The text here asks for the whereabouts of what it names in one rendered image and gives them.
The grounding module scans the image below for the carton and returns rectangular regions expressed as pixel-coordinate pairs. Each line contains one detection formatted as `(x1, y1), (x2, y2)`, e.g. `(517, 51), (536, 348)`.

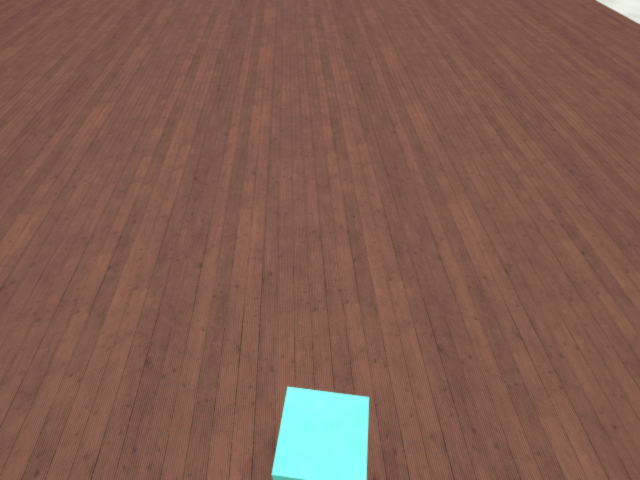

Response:
(271, 387), (369, 480)

